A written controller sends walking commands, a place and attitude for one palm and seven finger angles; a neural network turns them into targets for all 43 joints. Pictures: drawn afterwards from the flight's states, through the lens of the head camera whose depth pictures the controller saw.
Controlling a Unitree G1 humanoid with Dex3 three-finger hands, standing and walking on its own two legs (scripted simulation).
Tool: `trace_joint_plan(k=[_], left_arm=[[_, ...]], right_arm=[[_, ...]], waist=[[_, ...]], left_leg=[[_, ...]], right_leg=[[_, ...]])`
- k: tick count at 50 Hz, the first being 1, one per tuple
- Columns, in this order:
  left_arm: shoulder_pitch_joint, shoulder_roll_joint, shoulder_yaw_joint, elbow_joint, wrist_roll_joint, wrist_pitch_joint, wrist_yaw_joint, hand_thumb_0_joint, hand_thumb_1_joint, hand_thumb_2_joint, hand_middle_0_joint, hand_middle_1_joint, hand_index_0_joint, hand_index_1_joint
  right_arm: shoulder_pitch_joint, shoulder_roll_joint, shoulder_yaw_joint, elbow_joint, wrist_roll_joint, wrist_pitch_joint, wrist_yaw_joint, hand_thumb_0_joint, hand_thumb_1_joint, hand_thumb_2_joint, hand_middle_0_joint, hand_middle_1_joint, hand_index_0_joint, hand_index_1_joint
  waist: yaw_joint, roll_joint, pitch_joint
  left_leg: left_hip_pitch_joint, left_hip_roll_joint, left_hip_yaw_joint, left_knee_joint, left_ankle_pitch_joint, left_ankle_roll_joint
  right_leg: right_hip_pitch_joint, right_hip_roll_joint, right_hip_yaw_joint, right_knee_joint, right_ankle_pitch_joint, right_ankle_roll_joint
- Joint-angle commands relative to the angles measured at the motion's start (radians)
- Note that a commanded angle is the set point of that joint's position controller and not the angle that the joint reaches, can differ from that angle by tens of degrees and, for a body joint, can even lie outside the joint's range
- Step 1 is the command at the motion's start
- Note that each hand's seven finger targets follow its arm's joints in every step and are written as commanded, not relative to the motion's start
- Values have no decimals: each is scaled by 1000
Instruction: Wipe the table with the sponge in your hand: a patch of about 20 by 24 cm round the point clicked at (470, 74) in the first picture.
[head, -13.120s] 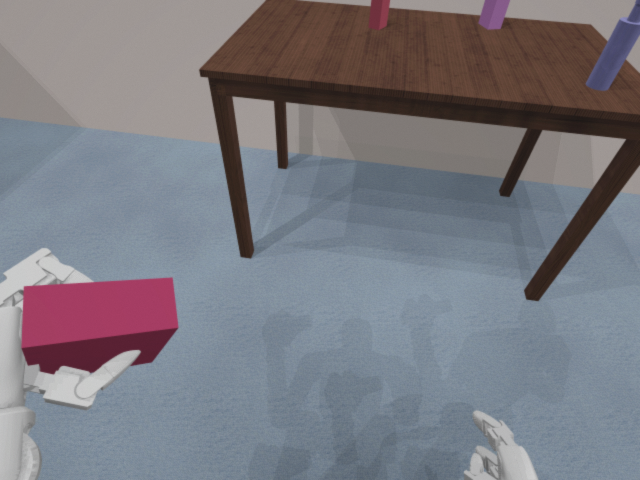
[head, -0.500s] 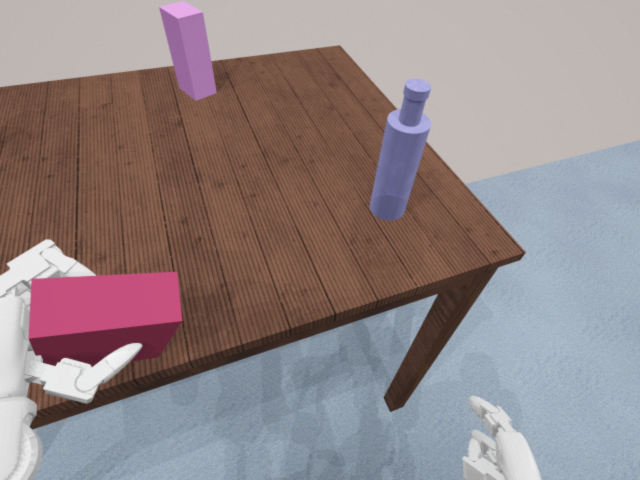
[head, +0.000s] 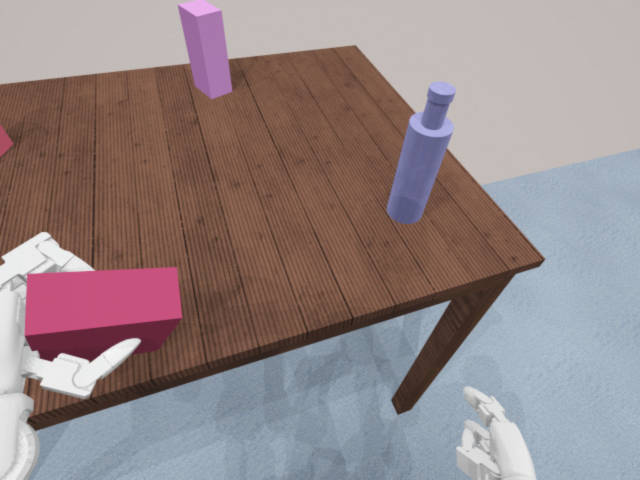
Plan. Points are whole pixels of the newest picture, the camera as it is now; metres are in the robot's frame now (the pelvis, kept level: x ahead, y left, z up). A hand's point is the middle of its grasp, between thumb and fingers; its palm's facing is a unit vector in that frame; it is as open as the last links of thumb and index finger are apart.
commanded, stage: come to a stop and stand still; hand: left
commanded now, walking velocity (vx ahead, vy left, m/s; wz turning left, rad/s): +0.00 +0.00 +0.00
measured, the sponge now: (125, 318) +0.23 +0.22 +0.13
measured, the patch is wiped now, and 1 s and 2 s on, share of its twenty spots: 0.00 0.00 0.00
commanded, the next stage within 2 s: look again from close up in 0.78 s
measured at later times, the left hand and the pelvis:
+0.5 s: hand (61, 330) +0.20 +0.25 +0.16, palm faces +0.46 -0.82 -0.34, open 9.1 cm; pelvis -0.02 -0.02 +0.00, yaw +0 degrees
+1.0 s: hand (76, 319) +0.21 +0.24 +0.16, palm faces +0.39 -0.85 -0.35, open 9.1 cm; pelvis -0.01 -0.01 +0.00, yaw +0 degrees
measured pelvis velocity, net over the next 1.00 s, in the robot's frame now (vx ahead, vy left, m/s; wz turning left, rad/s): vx -0.01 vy -0.01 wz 0.00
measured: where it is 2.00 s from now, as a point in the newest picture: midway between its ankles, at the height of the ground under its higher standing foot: outside the picture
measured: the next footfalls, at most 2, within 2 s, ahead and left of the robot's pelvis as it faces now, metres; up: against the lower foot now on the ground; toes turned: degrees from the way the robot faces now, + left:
none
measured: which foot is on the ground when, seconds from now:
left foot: down 0.00-1.00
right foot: down 0.00-1.00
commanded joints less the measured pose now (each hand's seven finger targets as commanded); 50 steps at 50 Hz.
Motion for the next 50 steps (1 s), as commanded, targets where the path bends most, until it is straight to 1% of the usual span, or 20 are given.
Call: trace_joint_plan(k=[1, 2, 3, 4, 5, 7, 9, 12, 13, 14, 15, 19, 21, 25, 29, 30, 34, 35, 41, 50], left_arm=[[-1155, 989, 697, -507, 189, -200, 15, 0, 100, 1300, -1200, -1600, -1200, -1600], [-563, 347, 300, 126, 61, -159, -37, 0, 100, 1300, -1200, -1600, -1200, -1600], [-274, 288, 242, 34, 16, -159, -36, 0, 100, 1300, -1200, -1600, -1200, -1600], [-132, 110, 123, 111, -15, -132, -39, 0, 100, 1300, -1200, -1600, -1200, -1600], [-186, 156, 121, -52, -14, -145, -44, 0, 100, 1300, -1200, -1600, -1200, -1600], [-90, 107, 54, -169, -17, -154, -54, 0, 100, 1300, -1200, -1600, -1200, -1600], [46, 83, 47, -151, -25, -135, -46, 0, 100, 1300, -1200, -1600, -1200, -1600], [4, 183, 147, -164, -21, -130, -24, 0, 100, 1300, -1200, -1600, -1200, -1600], [-16, 208, 181, -151, -24, -134, -20, 0, 100, 1300, -1200, -1600, -1200, -1600], [-50, 283, 256, -174, -23, -137, -7, 0, 100, 1300, -1200, -1600, -1200, -1600], [-73, 251, 238, -152, -27, -141, -8, 0, 100, 1300, -1200, -1600, -1200, -1600], [-205, 255, 208, -211, -17, -154, -10, 0, 100, 1300, -1200, -1600, -1200, -1600], [-236, 194, 138, -223, -7, -162, -14, 0, 100, 1300, -1200, -1600, -1200, -1600], [-180, 111, 54, -180, 4, -151, -13, 0, 100, 1300, -1200, -1600, -1200, -1600], [-112, 151, 103, -136, 9, -136, -4, 0, 100, 1300, -1200, -1600, -1200, -1600], [-101, 127, 89, -113, 7, -134, -7, 0, 100, 1300, -1200, -1600, -1200, -1600], [-81, 199, 169, -134, -4, -132, -6, 0, 100, 1300, -1200, -1600, -1200, -1600], [-79, 169, 145, -135, -7, -132, -11, 0, 100, 1300, -1200, -1600, -1200, -1600], [-109, 176, 128, -264, -11, -141, -13, 0, 100, 1300, -1200, -1600, -1200, -1600], [-81, 137, 102, -182, -10, -113, -9, 0, 100, 1300, -1200, -1600, -1200, -1600]], right_arm=[[81, -165, -47, -137, -62, -116, -1, 0, -900, -900, 200, 300, 200, 300], [-48, -30, -7, -82, -21, -124, 8, 0, -900, -900, 200, 300, 200, 300], [-24, -97, -53, -133, -16, -134, 3, 0, -900, -900, 200, 300, 200, 300], [-25, -115, -61, -134, 12, -135, 26, 0, -900, -900, 200, 300, 200, 300], [0, -141, -77, -145, 5, -125, 36, 0, -900, -900, 200, 300, 200, 300], [-32, -140, -70, -158, 2, -122, 61, 0, -900, -900, 200, 300, 200, 300], [-73, -121, -55, -172, 16, -119, 69, 0, -900, -900, 200, 300, 200, 300], [-67, -139, -56, -179, 8, -105, 40, 0, -900, -900, 200, 300, 200, 300], [-73, -137, -55, -179, 7, -105, 26, 0, -900, -900, 200, 300, 200, 300], [-88, -140, -52, -173, 8, -98, 13, 0, -900, -900, 200, 300, 200, 300], [-91, -132, -48, -177, 3, -94, 1, 0, -900, -900, 200, 300, 200, 300], [-95, -127, -41, -168, 3, -112, -15, 0, -900, -900, 200, 300, 200, 300], [-74, -127, -41, -159, -1, -131, -15, 0, -900, -900, 200, 300, 200, 300], [-61, -135, -43, -135, -5, -155, -2, 0, -900, -900, 200, 300, 200, 300], [-68, -145, -49, -127, -4, -145, 3, 0, -900, -900, 200, 300, 200, 300], [-62, -140, -46, -131, -8, -135, 1, 0, -900, -900, 200, 300, 200, 300], [-80, -135, -43, -148, -4, -115, -3, 0, -900, -900, 200, 300, 200, 300], [-75, -131, -42, -153, -7, -109, -4, 0, -900, -900, 200, 300, 200, 300], [-77, -132, -44, -167, -7, -119, -3, 0, -900, -900, 200, 300, 200, 300], [-65, -141, -48, -144, -4, -101, -1, 0, -900, -900, 200, 300, 200, 300]], waist=[[-7, 16, -45], [-1, 1, -244], [15, 34, -200], [-2, 169, -260], [-14, 226, -294], [-6, 224, -269], [5, 110, -229], [-7, -82, -171], [-9, -109, -152], [-9, -82, -141], [-15, -53, -130], [-17, 122, -104], [-18, 146, -118], [-18, 68, -135], [-12, 52, -125], [-17, 36, -118], [-12, 41, -113], [-17, 35, -121], [-15, 111, -182], [-18, 67, -149]], left_leg=[[-221, 178, -105, 45, 330, -22], [-2, 116, -132, 7, 390, -44], [35, 135, -108, 5, 427, -72], [108, 125, -68, 13, 474, -98], [91, 142, -92, 9, 532, -105], [50, 173, -107, -12, 514, -90], [-23, 178, -94, -39, 365, -62], [-129, 155, -107, -63, 135, -63], [-127, 143, -107, -69, 66, -60], [-118, 139, -106, -79, 31, -59], [-137, 136, -113, -87, -29, -49], [-125, 124, -100, -85, -116, -27], [-106, 115, -98, -78, -103, -26], [-52, 107, -82, -55, -32, -34], [-58, 112, -87, -72, 48, -49], [-81, 115, -94, -76, 52, -48], [-89, 115, -90, -80, 90, -55], [-98, 114, -91, -79, 97, -52], [-44, 117, -89, -66, 195, -55], [-45, 125, -101, -84, 211, -81]], right_leg=[[3, -44, 72, 19, 140, -3], [-30, -98, 93, 27, 159, -76], [44, -85, 166, -17, 299, -65], [68, -77, 121, 47, 294, -66], [76, -80, 91, 76, 251, -52], [75, -66, 68, 88, 177, -35], [98, -53, 47, 88, 157, -18], [114, -68, 65, 34, 117, -13], [87, -73, 86, 10, 75, -15], [65, -69, 84, 9, 39, -14], [56, -80, 86, -6, -17, -15], [32, -78, 134, -44, -65, -25], [45, -77, 139, -53, -61, -29], [34, -72, 136, -77, -29, -25], [46, -58, 112, -56, 50, -22], [58, -62, 102, -54, 56, -21], [74, -59, 88, -48, 108, -19], [92, -61, 83, -45, 118, -19], [130, -53, 70, -4, 217, -17], [101, -43, 46, -1, 189, -10]])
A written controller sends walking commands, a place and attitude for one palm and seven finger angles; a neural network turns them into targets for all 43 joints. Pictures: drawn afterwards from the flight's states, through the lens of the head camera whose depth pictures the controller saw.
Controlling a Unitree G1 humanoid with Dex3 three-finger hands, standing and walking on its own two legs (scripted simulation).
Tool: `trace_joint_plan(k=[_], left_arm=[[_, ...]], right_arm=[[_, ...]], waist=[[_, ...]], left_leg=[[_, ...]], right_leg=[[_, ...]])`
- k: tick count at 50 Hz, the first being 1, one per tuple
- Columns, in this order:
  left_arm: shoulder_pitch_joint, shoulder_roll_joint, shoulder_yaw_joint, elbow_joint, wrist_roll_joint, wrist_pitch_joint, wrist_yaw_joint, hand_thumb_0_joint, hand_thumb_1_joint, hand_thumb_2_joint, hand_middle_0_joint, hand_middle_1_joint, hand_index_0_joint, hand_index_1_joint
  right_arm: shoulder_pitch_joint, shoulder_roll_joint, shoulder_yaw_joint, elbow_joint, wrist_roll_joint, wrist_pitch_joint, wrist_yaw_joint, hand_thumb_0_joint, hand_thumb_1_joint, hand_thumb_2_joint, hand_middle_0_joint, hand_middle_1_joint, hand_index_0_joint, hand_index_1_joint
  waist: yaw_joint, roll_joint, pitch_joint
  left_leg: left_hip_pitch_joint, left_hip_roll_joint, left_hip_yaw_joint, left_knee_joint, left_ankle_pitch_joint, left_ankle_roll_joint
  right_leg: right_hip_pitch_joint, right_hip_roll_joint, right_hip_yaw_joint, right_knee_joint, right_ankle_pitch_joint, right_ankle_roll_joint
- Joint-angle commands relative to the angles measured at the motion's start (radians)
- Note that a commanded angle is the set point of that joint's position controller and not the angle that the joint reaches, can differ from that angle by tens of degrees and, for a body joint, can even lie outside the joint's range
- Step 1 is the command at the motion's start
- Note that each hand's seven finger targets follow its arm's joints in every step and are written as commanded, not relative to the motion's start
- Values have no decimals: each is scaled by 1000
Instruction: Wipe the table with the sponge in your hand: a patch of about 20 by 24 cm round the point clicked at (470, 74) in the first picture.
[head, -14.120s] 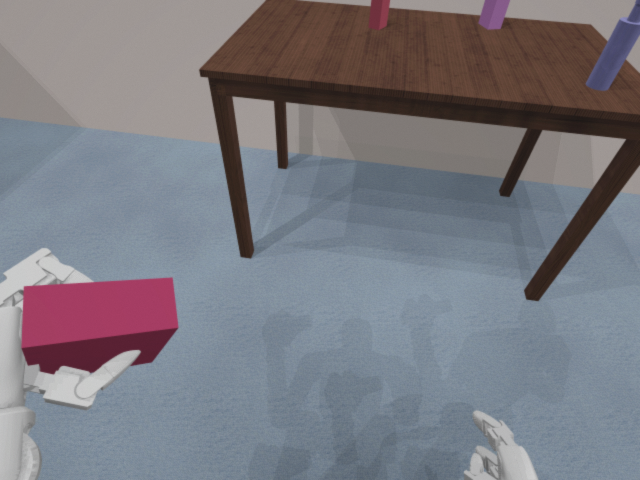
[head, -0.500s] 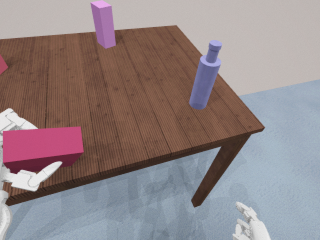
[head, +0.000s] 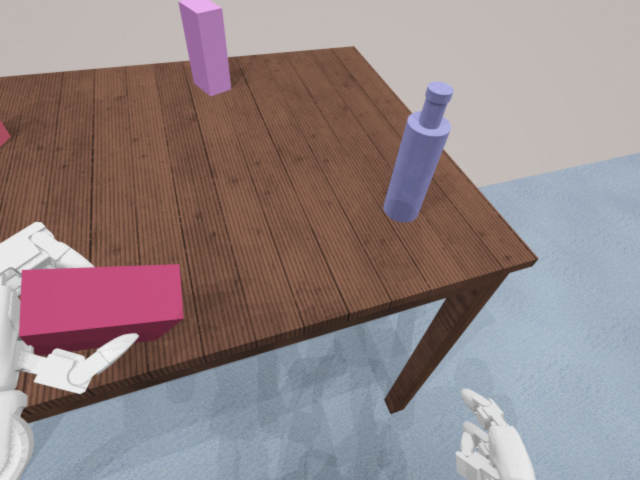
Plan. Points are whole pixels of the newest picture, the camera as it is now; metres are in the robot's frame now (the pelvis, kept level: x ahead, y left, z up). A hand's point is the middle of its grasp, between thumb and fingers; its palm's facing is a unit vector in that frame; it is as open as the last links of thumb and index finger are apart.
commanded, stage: look again from close up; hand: left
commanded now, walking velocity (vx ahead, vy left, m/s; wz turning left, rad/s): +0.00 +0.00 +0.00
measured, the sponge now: (124, 310) +0.23 +0.22 +0.14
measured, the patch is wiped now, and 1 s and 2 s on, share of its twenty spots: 0.00 0.00 0.00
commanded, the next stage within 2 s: turn the palm down, sponge in hand in 0.18 s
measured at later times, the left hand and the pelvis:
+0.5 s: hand (57, 274) +0.24 +0.27 +0.18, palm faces +0.40 -0.77 -0.49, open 9.1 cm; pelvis -0.01 +0.00 -0.01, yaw +1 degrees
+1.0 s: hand (127, 312) +0.21 +0.20 +0.17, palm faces +0.25 -0.54 -0.81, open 9.1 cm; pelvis +0.00 -0.07 -0.01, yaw +2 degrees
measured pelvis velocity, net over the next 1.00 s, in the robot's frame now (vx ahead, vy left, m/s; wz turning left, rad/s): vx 0.00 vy -0.07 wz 0.04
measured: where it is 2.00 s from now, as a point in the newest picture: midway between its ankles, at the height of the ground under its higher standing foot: outside the picture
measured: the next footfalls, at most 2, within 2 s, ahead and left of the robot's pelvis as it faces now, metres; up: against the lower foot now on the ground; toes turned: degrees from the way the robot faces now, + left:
none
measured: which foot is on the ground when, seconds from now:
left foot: down 0.00-1.00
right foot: down 0.00-1.00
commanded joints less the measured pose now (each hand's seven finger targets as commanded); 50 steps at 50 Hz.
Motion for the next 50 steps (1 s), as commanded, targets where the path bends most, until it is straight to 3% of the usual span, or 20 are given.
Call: trace_joint_plan(k=[1, 13, 14, 15, 16, 17, 18, 19, 20, 22, 25, 27, 29, 32, 34, 39, 42, 46, 49, 50], left_arm=[[-75, 157, 96, -179, -11, -48, 15, 0, 100, 1300, -1200, -1600, -1200, -1600], [-71, 169, 104, -240, -11, -52, 19, 0, 100, 1300, -1200, -1600, -1200, -1600], [-945, 925, 263, -574, 6, -202, 38, 0, 100, 1300, -1200, -1600, -1200, -1600], [-608, 425, 293, 16, 132, 11, 0, 0, 100, 1300, -1200, -1600, -1200, -1600], [-460, 326, 76, 50, 69, 63, -18, 0, 100, 1300, -1200, -1600, -1200, -1600], [-444, 335, 135, 50, 74, 112, -17, 0, 100, 1300, -1200, -1600, -1200, -1600], [-446, 187, 31, 0, 20, 173, -58, 0, 100, 1300, -1200, -1600, -1200, -1600], [-354, 199, 68, 67, -29, 260, -87, 0, 100, 1300, -1200, -1600, -1200, -1600], [-312, 224, 66, 9, -37, 303, -110, 0, 100, 1300, -1200, -1600, -1200, -1600], [-277, 230, -5, -73, 17, 373, -133, 0, 100, 1300, -1200, -1600, -1200, -1600], [-228, 297, 26, -216, 126, 333, -91, 0, 100, 1300, -1200, -1600, -1200, -1600], [-188, 353, 105, -278, 129, 252, -44, 0, 100, 1300, -1200, -1600, -1200, -1600], [-258, 467, 218, -332, 119, 187, 17, 0, 100, 1300, -1200, -1600, -1200, -1600], [-308, 394, 179, -184, 144, 151, 87, 0, 100, 1300, -1200, -1600, -1200, -1600], [-367, 437, 183, -79, 173, 204, 99, 0, 100, 1300, -1200, -1600, -1200, -1600], [-425, 412, 9, -20, 214, 400, -9, 0, 100, 1300, -1200, -1600, -1200, -1600], [-410, 446, -21, -87, 245, 418, -92, 0, 100, 1300, -1200, -1600, -1200, -1600], [-345, 551, 127, -86, 244, 333, -125, 0, 100, 1300, -1200, -1600, -1200, -1600], [-276, 654, 273, -129, 245, 295, -78, 0, 100, 1300, -1200, -1600, -1200, -1600], [-294, 594, 237, -145, 248, 296, -57, 0, 100, 1300, -1200, -1600, -1200, -1600]], right_arm=[[-88, -134, -58, -162, 10, -45, -17, 0, -900, -900, 200, 300, 200, 300], [-92, -132, -62, -174, 10, -35, -19, 0, -900, -900, 200, 300, 200, 300], [137, -213, 155, -307, 87, 16, -93, 0, -900, -900, 200, 300, 200, 300], [-56, -116, -37, -105, -58, -3, -65, 0, -900, -900, 200, 300, 200, 300], [-61, -162, -32, -149, -53, -24, 6, 0, -900, -900, 200, 300, 200, 300], [-48, -206, -62, -113, -33, 0, 26, 0, -900, -900, 200, 300, 200, 300], [-102, -182, -51, -134, -23, 2, 19, 0, -900, -900, 200, 300, 200, 300], [-127, -190, -45, -129, -1, 5, 20, 0, -900, -900, 200, 300, 200, 300], [-117, -215, -52, -122, -2, 6, 24, 0, -900, -900, 200, 300, 200, 300], [-177, -208, -31, -151, 16, 28, 27, 0, -900, -900, 200, 300, 200, 300], [-216, -184, -21, -187, 9, 53, 31, 0, -900, -900, 200, 300, 200, 300], [-215, -180, -26, -191, -6, 59, 19, 0, -900, -900, 200, 300, 200, 300], [-226, -174, -24, -182, -1, 60, 0, 0, -900, -900, 200, 300, 200, 300], [-177, -152, -29, -127, -11, 61, -12, 0, -900, -900, 200, 300, 200, 300], [-172, -164, -33, -98, 1, 76, -19, 0, -900, -900, 200, 300, 200, 300], [-251, -176, -19, -132, 26, 103, -53, 0, -900, -900, 200, 300, 200, 300], [-248, -177, -23, -148, 29, 101, -71, 0, -900, -900, 200, 300, 200, 300], [-235, -161, -28, -135, 21, 96, -79, 0, -900, -900, 200, 300, 200, 300], [-227, -158, -43, -122, 22, 97, -67, 0, -900, -900, 200, 300, 200, 300], [-216, -145, -43, -126, 19, 100, -60, 0, -900, -900, 200, 300, 200, 300]], waist=[[-17, 80, -154], [-17, 116, -166], [-95, 354, -152], [70, 274, -311], [-10, 205, -152], [-2, 207, -261], [9, 239, -311], [27, 264, -293], [49, 175, -297], [35, 87, -238], [23, 27, -180], [29, -11, -217], [41, 50, -240], [22, 139, -174], [13, 218, -127], [8, 186, -166], [14, 50, -193], [41, -90, -201], [86, 4, -264], [84, 42, -290]], left_leg=[[-31, 116, -102, -110, 216, -77], [-50, 117, -104, -116, 189, -80], [-309, 130, -215, -89, -18, -56], [67, 107, -154, -76, 262, -129], [25, 75, -167, -81, 439, -152], [119, 101, -158, -23, 531, -149], [179, 86, -126, -9, 592, -136], [179, 88, -114, -15, 577, -136], [144, 87, -92, -10, 538, -121], [56, 69, -72, -3, 389, -81], [-27, 69, -81, -32, 185, -56], [-40, 65, -90, -27, 102, -42], [-47, 61, -78, -28, 9, -41], [-86, 49, -76, -8, -39, -42], [-110, 41, -59, -4, -91, -39], [-78, 25, -14, 37, 7, -25], [-90, 35, -31, 64, 37, -20], [-150, 44, -63, 103, 44, -29], [-148, 40, -67, 123, 101, -44], [-161, 44, -69, 129, 134, -50]], right_leg=[[119, -58, 56, 1, 183, -4], [150, -63, 51, 6, 180, -7], [159, 15, 74, 150, -157, 65], [7, 14, 6, 170, -50, -27], [-89, 26, -43, 129, -49, -34], [-135, 40, -37, 155, 24, -27], [-117, 24, -19, 141, 45, -26], [-116, 24, -7, 139, 26, -31], [-77, 7, -30, 118, 64, -29], [-51, 10, -50, 100, 116, -22], [-71, 19, -47, 106, 15, -23], [-89, 25, -39, 113, -40, -15], [-95, 30, -16, 104, -108, -13], [-115, 19, -5, 85, -143, -16], [-122, 5, 20, 52, -177, -18], [-57, -37, 85, -13, -183, -8], [-6, -76, 155, -33, -175, 20], [59, -126, 237, -22, -76, 61], [108, -130, 260, 22, 94, 51], [131, -144, 250, 51, 189, 48]])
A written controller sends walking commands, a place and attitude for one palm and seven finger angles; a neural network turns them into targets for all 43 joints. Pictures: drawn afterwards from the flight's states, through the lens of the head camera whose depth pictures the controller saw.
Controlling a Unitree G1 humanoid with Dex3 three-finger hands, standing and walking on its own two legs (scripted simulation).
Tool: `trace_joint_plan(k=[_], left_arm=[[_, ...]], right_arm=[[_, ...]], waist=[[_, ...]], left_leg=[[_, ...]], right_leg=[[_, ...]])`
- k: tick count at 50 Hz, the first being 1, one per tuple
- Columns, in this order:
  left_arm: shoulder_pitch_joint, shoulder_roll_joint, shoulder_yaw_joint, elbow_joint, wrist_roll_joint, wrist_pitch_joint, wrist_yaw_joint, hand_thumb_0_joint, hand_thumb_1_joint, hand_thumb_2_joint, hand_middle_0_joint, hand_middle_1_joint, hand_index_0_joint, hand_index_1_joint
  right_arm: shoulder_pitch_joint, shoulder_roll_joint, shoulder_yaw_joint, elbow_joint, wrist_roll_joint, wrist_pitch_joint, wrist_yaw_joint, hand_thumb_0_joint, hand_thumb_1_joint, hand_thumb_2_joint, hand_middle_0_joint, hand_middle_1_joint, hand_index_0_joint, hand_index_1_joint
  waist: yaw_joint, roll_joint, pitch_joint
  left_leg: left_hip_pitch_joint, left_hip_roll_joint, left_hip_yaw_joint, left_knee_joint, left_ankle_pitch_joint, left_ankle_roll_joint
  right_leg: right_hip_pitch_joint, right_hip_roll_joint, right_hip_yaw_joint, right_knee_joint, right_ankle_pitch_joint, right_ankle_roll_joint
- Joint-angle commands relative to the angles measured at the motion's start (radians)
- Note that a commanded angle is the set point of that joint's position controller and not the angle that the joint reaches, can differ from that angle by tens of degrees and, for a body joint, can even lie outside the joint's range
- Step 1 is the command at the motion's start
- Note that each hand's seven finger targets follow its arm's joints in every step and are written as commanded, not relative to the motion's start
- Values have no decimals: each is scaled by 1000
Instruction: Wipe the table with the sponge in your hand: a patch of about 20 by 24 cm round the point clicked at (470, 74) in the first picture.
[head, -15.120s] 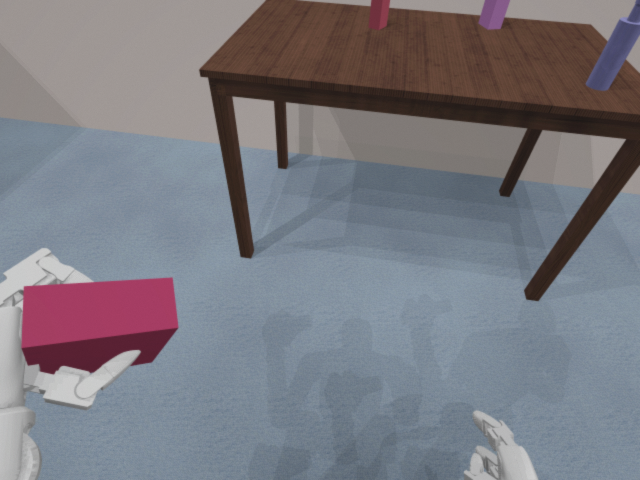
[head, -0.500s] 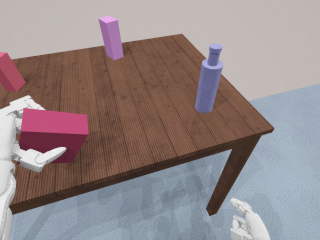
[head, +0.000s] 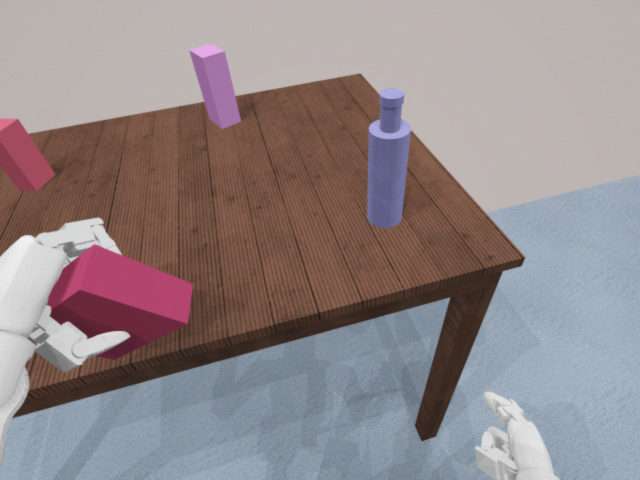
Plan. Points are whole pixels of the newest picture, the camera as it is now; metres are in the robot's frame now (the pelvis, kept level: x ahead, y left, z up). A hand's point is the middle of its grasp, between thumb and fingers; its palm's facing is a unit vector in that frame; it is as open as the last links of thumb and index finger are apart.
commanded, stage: turn the palm down, sponge in hand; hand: left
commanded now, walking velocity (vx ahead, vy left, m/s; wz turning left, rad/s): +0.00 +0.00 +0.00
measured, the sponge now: (121, 314) +0.24 +0.24 +0.15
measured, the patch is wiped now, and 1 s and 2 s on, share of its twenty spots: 0.00 0.00 0.00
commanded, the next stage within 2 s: move the sponge above the wiping area in 1.48 s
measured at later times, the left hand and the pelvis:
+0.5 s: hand (44, 266) +0.23 +0.29 +0.22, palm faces +0.34 -0.28 -0.90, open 9.1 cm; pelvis +0.00 +0.03 +0.00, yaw -1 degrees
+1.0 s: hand out of the picture +0.23 +0.36 +0.25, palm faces +0.36 -0.06 -0.93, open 9.1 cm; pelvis -0.01 +0.05 +0.01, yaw -1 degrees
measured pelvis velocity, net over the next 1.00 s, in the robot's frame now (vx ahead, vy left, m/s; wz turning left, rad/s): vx -0.01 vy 0.05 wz -0.01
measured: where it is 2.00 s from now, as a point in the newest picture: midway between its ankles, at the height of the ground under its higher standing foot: outside the picture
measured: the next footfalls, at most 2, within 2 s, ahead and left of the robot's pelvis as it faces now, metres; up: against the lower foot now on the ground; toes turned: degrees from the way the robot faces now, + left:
none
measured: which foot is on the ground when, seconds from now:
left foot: down 0.00-1.00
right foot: down 0.00-1.00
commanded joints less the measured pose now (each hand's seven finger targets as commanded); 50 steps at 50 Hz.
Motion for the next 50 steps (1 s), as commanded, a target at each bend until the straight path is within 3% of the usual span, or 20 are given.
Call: trace_joint_plan(k=[1, 4, 7, 9, 12, 14, 16, 18, 19, 20, 24, 26, 29, 32, 35, 38, 39, 40, 44, 50], left_arm=[[-96, 320, 336, -172, 24, -59, 115, 0, 100, 1300, -1200, -1600, -1200, -1600], [-71, 315, 317, -115, 40, 18, 145, 0, 100, 1300, -1200, -1600, -1200, -1600], [-125, 302, 225, -71, 82, 106, 114, 0, 100, 1300, -1200, -1600, -1200, -1600], [-193, 310, 178, -100, 110, 132, 80, 0, 100, 1300, -1200, -1600, -1200, -1600], [-253, 306, 110, -186, 153, 115, 34, 0, 100, 1300, -1200, -1600, -1200, -1600], [-276, 325, 114, -265, 181, 89, 23, 0, 100, 1300, -1200, -1600, -1200, -1600], [-273, 338, 131, -291, 221, 61, 42, 0, 100, 1300, -1200, -1600, -1200, -1600], [-228, 382, 195, -319, 252, 48, 75, 0, 100, 1300, -1200, -1600, -1200, -1600], [-208, 421, 242, -309, 264, 68, 96, 0, 100, 1300, -1200, -1600, -1200, -1600], [-248, 365, 206, -295, 276, 81, 112, 0, 100, 1300, -1200, -1600, -1200, -1600], [-283, 326, 173, -107, 285, 222, 124, 0, 100, 1300, -1200, -1600, -1200, -1600], [-319, 301, 100, -73, 297, 278, 94, 0, 100, 1300, -1200, -1600, -1200, -1600], [-366, 248, -6, -79, 339, 327, 19, 0, 100, 1300, -1200, -1600, -1200, -1600], [-417, 230, -91, -179, 391, 313, -42, 0, 100, 1300, -1200, -1600, -1200, -1600], [-514, 295, -74, -310, 473, 277, -66, 0, 100, 1300, -1200, -1600, -1200, -1600], [-499, 393, 23, -313, 540, 233, -44, 0, 100, 1300, -1200, -1600, -1200, -1600], [-515, 455, 97, -314, 554, 239, -25, 0, 100, 1300, -1200, -1600, -1200, -1600], [-550, 403, 61, -289, 555, 235, -8, 0, 100, 1300, -1200, -1600, -1200, -1600], [-526, 360, 72, -116, 528, 299, 21, 0, 100, 1300, -1200, -1600, -1200, -1600], [-444, 172, -122, -65, 507, 350, -63, 0, 100, 1300, -1200, -1600, -1200, -1600]], right_arm=[[-111, -87, -54, -148, 3, -47, 3, 0, -900, -900, 200, 300, 200, 300], [-130, -110, -63, -140, 19, -30, 12, 0, -900, -900, 200, 300, 200, 300], [-139, -134, -61, -157, 27, -9, 1, 0, -900, -900, 200, 300, 200, 300], [-204, -130, -42, -182, 41, -17, -8, 0, -900, -900, 200, 300, 200, 300], [-198, -129, -42, -204, 32, -25, -27, 0, -900, -900, 200, 300, 200, 300], [-239, -116, -32, -223, 34, -42, -32, 0, -900, -900, 200, 300, 200, 300], [-200, -108, -35, -218, 18, -42, -37, 0, -900, -900, 200, 300, 200, 300], [-182, -114, -39, -214, 8, -43, -38, 0, -900, -900, 200, 300, 200, 300], [-221, -111, -29, -212, 13, -49, -30, 0, -900, -900, 200, 300, 200, 300], [-207, -96, -21, -208, 11, -42, -24, 0, -900, -900, 200, 300, 200, 300], [-254, -115, -18, -175, 30, -21, -12, 0, -900, -900, 200, 300, 200, 300], [-237, -126, -13, -176, 32, -5, -14, 0, -900, -900, 200, 300, 200, 300], [-333, -113, 17, -200, 52, -15, -13, 0, -900, -900, 200, 300, 200, 300], [-321, -111, 15, -213, 43, -21, -24, 0, -900, -900, 200, 300, 200, 300], [-352, -94, 28, -223, 32, -43, -21, 0, -900, -900, 200, 300, 200, 300], [-332, -97, 20, -191, 10, -28, -19, 0, -900, -900, 200, 300, 200, 300], [-379, -95, 30, -191, 12, -36, -12, 0, -900, -900, 200, 300, 200, 300], [-358, -81, 32, -177, 10, -32, -7, 0, -900, -900, 200, 300, 200, 300], [-401, -90, 27, -144, 26, -8, 13, 0, -900, -900, 200, 300, 200, 300], [-380, -103, 28, -170, 46, 9, 21, 0, -900, -900, 200, 300, 200, 300]], waist=[[46, -30, -193], [34, 52, -131], [5, -67, -95], [-2, -78, -82], [-5, -97, -146], [7, -77, -168], [20, -53, -199], [46, -17, -228], [67, 38, -204], [57, 30, -200], [65, 71, -82], [48, 4, -66], [41, -11, -55], [27, -24, -115], [43, 34, -217], [72, 69, -232], [91, 78, -224], [80, 70, -226], [97, 43, -122], [49, -41, -75]], left_leg=[[-78, 9, -2, 13, 192, 22], [-102, 7, 6, 26, 168, 9], [-131, 10, 4, 28, 121, 25], [-110, 5, 7, 27, 113, 35], [-58, -1, 3, 25, 142, 51], [-10, -7, 2, 21, 172, 55], [24, -7, 6, -4, 216, 61], [61, -9, 9, -42, 271, 63], [56, -13, 3, -57, 270, 53], [47, -6, 5, -76, 286, 50], [15, 7, 9, -137, 234, 26], [10, 14, 13, -164, 203, 32], [28, 5, 3, -193, 161, 39], [76, 0, -10, -211, 151, 56], [129, -4, -24, -213, 193, 64], [137, 0, -55, -237, 232, 61], [120, -1, -67, -241, 226, 57], [121, 1, -56, -238, 247, 50], [92, 7, -58, -254, 260, 24], [85, 7, -16, -253, 232, 37]], right_leg=[[195, -192, 268, -109, 336, 130], [169, -205, 317, -115, 366, 127], [141, -210, 300, -118, 289, 148], [113, -200, 308, -136, 191, 143], [115, -188, 276, -128, 171, 144], [102, -166, 281, -133, 149, 125], [97, -141, 219, -120, 148, 108], [114, -109, 154, -99, 200, 87], [115, -92, 168, -107, 180, 68], [124, -94, 126, -101, 193, 68], [118, -84, 130, -148, 136, 55], [117, -87, 98, -163, 107, 69], [105, -77, 96, -186, 54, 65], [124, -79, 82, -190, 53, 74], [171, -72, 100, -174, 66, 57], [210, -66, 111, -166, 99, 40], [236, -46, 155, -162, 100, 20], [235, -64, 125, -164, 106, 25], [205, -60, 151, -206, 120, 8], [162, -77, 93, -229, 143, 42]])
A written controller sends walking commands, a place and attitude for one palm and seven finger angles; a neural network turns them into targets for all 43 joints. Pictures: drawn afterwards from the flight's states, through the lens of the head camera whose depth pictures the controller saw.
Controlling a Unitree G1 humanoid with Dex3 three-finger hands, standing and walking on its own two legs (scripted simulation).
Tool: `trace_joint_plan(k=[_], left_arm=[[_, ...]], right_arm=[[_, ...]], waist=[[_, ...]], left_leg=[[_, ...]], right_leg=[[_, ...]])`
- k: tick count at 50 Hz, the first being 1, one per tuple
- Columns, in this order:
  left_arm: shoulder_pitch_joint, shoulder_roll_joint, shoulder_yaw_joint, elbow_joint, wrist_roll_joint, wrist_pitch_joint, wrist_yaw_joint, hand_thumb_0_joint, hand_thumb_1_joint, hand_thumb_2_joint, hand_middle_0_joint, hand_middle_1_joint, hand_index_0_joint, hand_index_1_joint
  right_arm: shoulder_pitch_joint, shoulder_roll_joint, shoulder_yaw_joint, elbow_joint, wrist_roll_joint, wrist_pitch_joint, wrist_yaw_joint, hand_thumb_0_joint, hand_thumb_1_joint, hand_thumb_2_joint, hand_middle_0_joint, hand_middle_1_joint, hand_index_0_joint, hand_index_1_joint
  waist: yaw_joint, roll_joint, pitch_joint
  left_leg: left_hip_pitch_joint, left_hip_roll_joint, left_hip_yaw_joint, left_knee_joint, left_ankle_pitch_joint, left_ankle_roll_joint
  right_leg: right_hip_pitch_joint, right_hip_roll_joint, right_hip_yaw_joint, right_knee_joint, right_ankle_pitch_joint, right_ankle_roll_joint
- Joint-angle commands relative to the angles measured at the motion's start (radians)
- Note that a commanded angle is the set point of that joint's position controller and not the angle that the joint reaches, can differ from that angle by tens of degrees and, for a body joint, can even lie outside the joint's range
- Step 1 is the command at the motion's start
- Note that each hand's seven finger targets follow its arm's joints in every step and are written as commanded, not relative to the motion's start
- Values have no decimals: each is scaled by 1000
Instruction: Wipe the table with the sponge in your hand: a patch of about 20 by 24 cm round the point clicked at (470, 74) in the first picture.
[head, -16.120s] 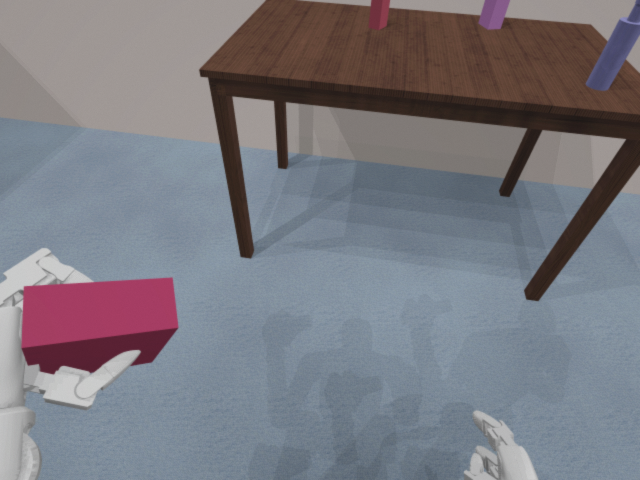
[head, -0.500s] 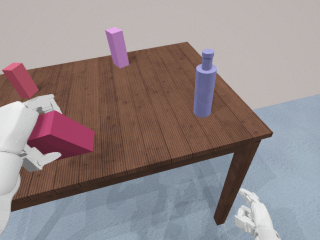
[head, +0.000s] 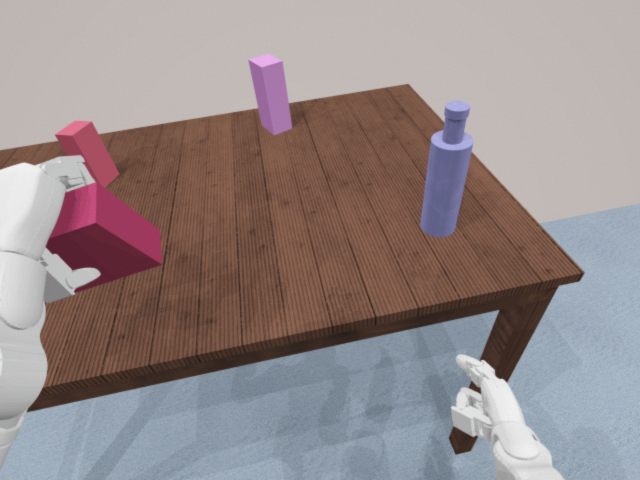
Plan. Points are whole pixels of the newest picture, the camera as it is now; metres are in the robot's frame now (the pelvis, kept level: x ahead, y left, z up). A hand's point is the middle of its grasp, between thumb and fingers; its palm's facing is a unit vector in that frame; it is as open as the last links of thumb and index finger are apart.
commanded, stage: turn the palm down, sponge in hand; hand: left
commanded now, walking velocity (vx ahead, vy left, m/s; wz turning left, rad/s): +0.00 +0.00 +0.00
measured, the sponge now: (83, 253) +0.25 +0.31 +0.20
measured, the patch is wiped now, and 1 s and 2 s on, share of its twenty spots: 0.00 0.00 0.00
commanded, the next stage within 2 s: move the sponge above the wiping area in 0.48 s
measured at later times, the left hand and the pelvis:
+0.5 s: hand (98, 253) +0.25 +0.29 +0.21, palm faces +0.25 -0.10 -0.96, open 9.1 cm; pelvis +0.00 -0.01 +0.00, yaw +0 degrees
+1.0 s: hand (128, 298) +0.23 +0.27 +0.15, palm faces +0.02 -0.08 -1.00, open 9.1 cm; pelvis -0.01 -0.03 +0.00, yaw +0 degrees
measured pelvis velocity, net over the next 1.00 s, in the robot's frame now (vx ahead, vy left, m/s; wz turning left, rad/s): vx -0.01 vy -0.03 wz -0.01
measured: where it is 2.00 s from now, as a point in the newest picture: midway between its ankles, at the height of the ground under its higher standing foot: outside the picture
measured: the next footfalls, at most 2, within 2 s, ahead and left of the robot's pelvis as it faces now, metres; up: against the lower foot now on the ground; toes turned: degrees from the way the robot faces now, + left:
none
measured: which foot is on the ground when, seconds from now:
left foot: down 0.00-1.00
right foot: down 0.00-1.00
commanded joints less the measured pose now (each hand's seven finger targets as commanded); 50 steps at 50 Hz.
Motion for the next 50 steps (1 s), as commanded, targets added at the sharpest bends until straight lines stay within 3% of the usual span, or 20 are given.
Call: trace_joint_plan(k=[1, 4, 8, 9, 10, 14, 17, 19, 21, 24, 28, 29, 31, 34, 35, 39, 41, 45, 49, 50], left_arm=[[-125, 80, -11, -111, 23, 15, -29, 0, 100, 1300, -1200, -1600, -1200, -1600], [-170, 113, -2, -250, 64, -2, -24, 0, 100, 1300, -1200, -1600, -1200, -1600], [-255, 300, 125, -355, 144, -54, 23, 0, 100, 1300, -1200, -1600, -1200, -1600], [-291, 379, 196, -393, 167, -53, 38, 0, 100, 1300, -1200, -1600, -1200, -1600], [-330, 345, 168, -374, 175, -61, 54, 0, 100, 1300, -1200, -1600, -1200, -1600], [-240, 307, 188, -145, 137, -29, 64, 0, 100, 1300, -1200, -1600, -1200, -1600], [-180, 185, 94, -52, 66, -6, 26, 0, 100, 1300, -1200, -1600, -1200, -1600], [-137, 106, 38, -33, 44, 15, -11, 0, 100, 1300, -1200, -1600, -1200, -1600], [-105, 70, -16, -62, 34, 7, -32, 0, 100, 1300, -1200, -1600, -1200, -1600], [-112, 102, -3, -203, 56, -3, -37, 0, 100, 1300, -1200, -1600, -1200, -1600], [-211, 296, 122, -361, 131, -52, 7, 0, 100, 1300, -1200, -1600, -1200, -1600], [-248, 387, 202, -392, 154, -54, 26, 0, 100, 1300, -1200, -1600, -1200, -1600], [-242, 358, 191, -256, 177, -65, 60, 0, 100, 1300, -1200, -1600, -1200, -1600], [-217, 315, 190, -125, 139, -49, 73, 0, 100, 1300, -1200, -1600, -1200, -1600], [-213, 266, 157, -90, 109, -45, 72, 0, 100, 1300, -1200, -1600, -1200, -1600], [-72, 200, 122, 34, 45, -2, 6, 0, 100, 1300, -1200, -1600, -1200, -1600], [-78, 145, 40, 29, 34, -2, -28, 0, 100, 1300, -1200, -1600, -1200, -1600], [-197, 188, 16, -54, 79, -40, -54, 0, 100, 1300, -1200, -1600, -1200, -1600], [-368, 388, 130, -148, 171, -127, -28, 0, 100, 1300, -1200, -1600, -1200, -1600], [-423, 369, 113, -141, 184, -156, -10, 0, 100, 1300, -1200, -1600, -1200, -1600]], right_arm=[[-220, -112, -44, -196, 15, -57, -6, 0, -900, -900, 200, 300, 200, 300], [-290, -93, -34, -236, 17, -80, -9, 0, -900, -900, 200, 300, 200, 300], [-227, -109, -51, -208, -23, -81, -18, 0, -900, -900, 200, 300, 200, 300], [-277, -108, -42, -211, -22, -88, -14, 0, -900, -900, 200, 300, 200, 300], [-245, -92, -37, -199, -31, -87, -10, 0, -900, -900, 200, 300, 200, 300], [-254, -99, -44, -165, -9, -59, 6, 0, -900, -900, 200, 300, 200, 300], [-209, -114, -54, -163, 3, -39, 4, 0, -900, -900, 200, 300, 200, 300], [-273, -99, -42, -186, 24, -48, 4, 0, -900, -900, 200, 300, 200, 300], [-219, -113, -51, -194, 20, -51, 1, 0, -900, -900, 200, 300, 200, 300], [-281, -99, -43, -229, 22, -73, 1, 0, -900, -900, 200, 300, 200, 300], [-228, -108, -57, -221, -17, -79, -11, 0, -900, -900, 200, 300, 200, 300], [-266, -106, -50, -221, -20, -89, -10, 0, -900, -900, 200, 300, 200, 300], [-203, -95, -50, -180, -33, -81, -7, 0, -900, -900, 200, 300, 200, 300], [-226, -103, -60, -166, -8, -65, 5, 0, -900, -900, 200, 300, 200, 300], [-198, -109, -66, -161, -7, -57, 5, 0, -900, -900, 200, 300, 200, 300], [-248, -120, -64, -175, 14, -51, -4, 0, -900, -900, 200, 300, 200, 300], [-208, -127, -64, -185, 16, -50, -12, 0, -900, -900, 200, 300, 200, 300], [-229, -125, -60, -203, 14, -91, -27, 0, -900, -900, 200, 300, 200, 300], [-243, -121, -61, -192, -13, -120, -50, 0, -900, -900, 200, 300, 200, 300], [-219, -105, -59, -187, -23, -128, -54, 0, -900, -900, 200, 300, 200, 300]], waist=[[-35, -58, -114], [-24, -36, -192], [7, 52, -320], [22, 76, -325], [17, 79, -343], [20, -22, -162], [-11, -81, -103], [-18, -84, -59], [-30, -87, -88], [-25, -71, -182], [5, 25, -322], [22, 36, -330], [13, 16, -278], [12, -33, -163], [-1, -65, -150], [-14, -119, -60], [-36, -108, -54], [-50, -79, -161], [-29, -6, -255], [-25, 11, -283]], left_leg=[[-31, 56, -49, -76, 122, -18], [-4, 51, -63, -78, 88, -9], [27, 41, -89, -74, 174, 1], [8, 40, -102, -65, 169, 3], [16, 37, -88, -57, 213, -1], [0, 39, -87, -67, 219, -18], [-18, 47, -58, -75, 181, -22], [-26, 47, -53, -75, 139, -20], [-31, 49, -40, -71, 113, -13], [-9, 38, -44, -52, 104, -7], [32, 17, -54, -34, 198, 6], [27, 16, -69, -25, 195, 3], [21, 18, -51, -22, 230, -3], [2, 22, -63, -31, 181, -14], [-7, 32, -48, -29, 176, -13], [-47, 33, -33, -18, 118, -16], [-59, 33, -15, -14, 86, -8], [-41, 19, -17, 21, 54, 0], [18, 1, -47, 24, 65, 4], [24, 0, -34, 35, 92, 3]], right_leg=[[44, -25, 44, -63, 43, -10], [81, -12, 84, -45, 4, -21], [169, -12, 93, -1, 48, -32], [201, 10, 147, 13, 54, -49], [198, -8, 113, 20, 66, -47], [113, 0, 157, -53, 67, -64], [80, -25, 86, -76, 79, -26], [39, -16, 102, -89, 41, -28], [52, -30, 70, -78, 43, -11], [84, -22, 119, -61, 17, -18], [166, -29, 123, -12, 87, -26], [181, -11, 179, -6, 74, -45], [151, -22, 154, -19, 86, -48], [96, -12, 208, -70, 43, -60], [100, -30, 176, -69, 64, -44], [41, -35, 192, -97, 28, -22], [33, -51, 154, -94, 6, 0], [50, -66, 186, -91, -94, 2], [84, -50, 242, -91, -151, -22], [106, -69, 213, -84, -140, -21]])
